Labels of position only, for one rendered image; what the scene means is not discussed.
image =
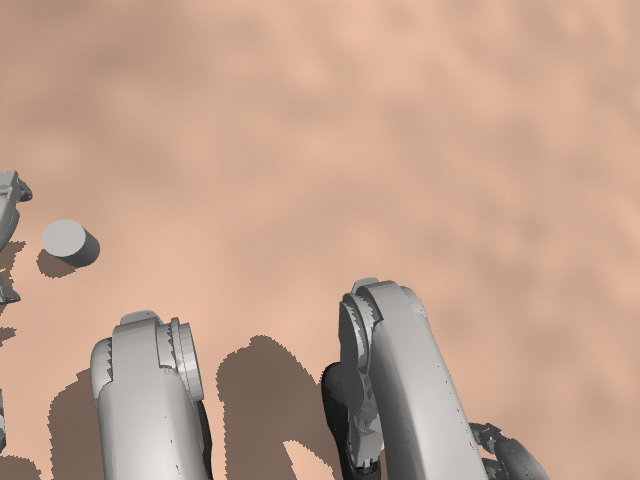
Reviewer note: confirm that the left robot hand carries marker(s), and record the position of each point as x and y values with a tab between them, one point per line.
12	190

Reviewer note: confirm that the right robot hand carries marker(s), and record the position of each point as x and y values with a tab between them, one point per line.
515	462

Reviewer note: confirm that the left robot foot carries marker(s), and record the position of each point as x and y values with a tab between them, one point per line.
206	438

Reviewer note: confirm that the right robot foot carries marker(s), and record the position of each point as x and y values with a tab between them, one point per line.
336	411

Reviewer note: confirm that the tin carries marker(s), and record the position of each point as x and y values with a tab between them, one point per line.
70	242

